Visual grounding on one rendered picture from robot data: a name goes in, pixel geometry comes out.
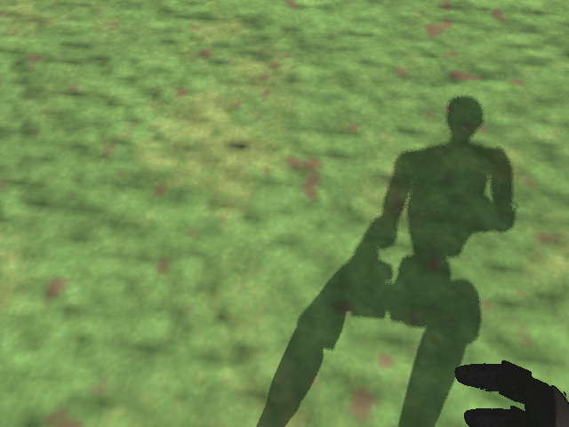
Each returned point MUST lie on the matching robot right hand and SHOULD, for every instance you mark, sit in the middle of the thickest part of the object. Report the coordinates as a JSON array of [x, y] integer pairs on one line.
[[545, 406]]

